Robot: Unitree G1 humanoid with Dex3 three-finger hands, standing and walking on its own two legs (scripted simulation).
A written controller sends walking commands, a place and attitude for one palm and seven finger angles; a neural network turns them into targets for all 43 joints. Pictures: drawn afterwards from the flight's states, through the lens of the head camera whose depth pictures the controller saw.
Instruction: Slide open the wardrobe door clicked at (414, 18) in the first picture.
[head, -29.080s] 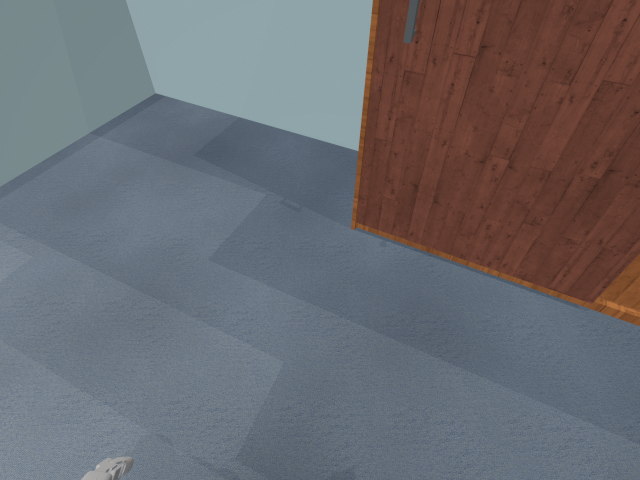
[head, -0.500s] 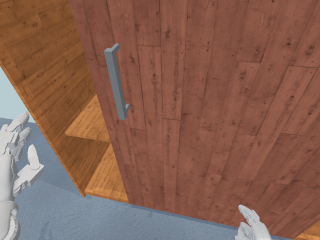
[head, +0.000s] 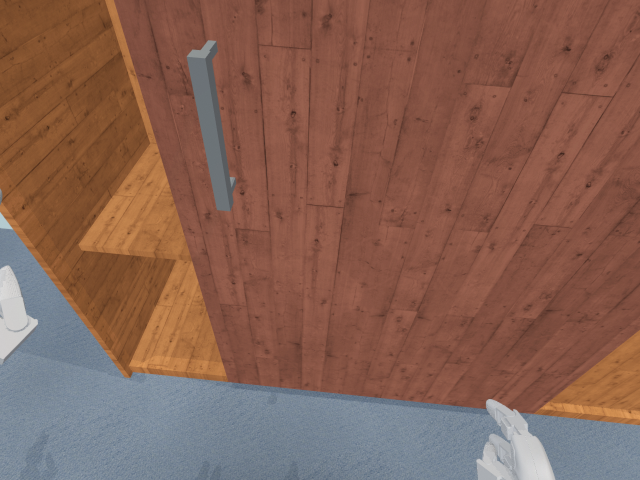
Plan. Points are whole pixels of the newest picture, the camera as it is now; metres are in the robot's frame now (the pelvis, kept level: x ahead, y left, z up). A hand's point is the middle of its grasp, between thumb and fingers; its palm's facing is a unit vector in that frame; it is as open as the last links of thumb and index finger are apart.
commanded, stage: step back with the hand held close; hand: left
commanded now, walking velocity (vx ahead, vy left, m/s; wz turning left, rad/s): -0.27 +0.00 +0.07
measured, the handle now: (218, 133) +0.50 +0.17 +0.19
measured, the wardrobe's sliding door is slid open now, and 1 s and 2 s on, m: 0.32 0.32 0.32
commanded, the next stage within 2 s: stop stepping back and stand still in 1.00 s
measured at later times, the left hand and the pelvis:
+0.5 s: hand out of the picture +0.15 +0.26 +0.18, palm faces +0.52 -0.75 -0.41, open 7.5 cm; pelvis -0.06 -0.01 -0.02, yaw +3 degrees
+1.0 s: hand out of the picture +0.08 +0.24 +0.17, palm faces +0.33 -0.80 -0.50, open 7.4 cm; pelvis -0.14 -0.02 +0.00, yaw +1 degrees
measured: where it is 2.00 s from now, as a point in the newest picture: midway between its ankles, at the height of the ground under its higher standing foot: outside the picture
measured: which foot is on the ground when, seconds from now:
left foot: down 0.00-0.76, up 0.78-0.96, down 0.98-1.00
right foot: down 0.00-0.50, up 0.52-0.66, down 0.68-1.00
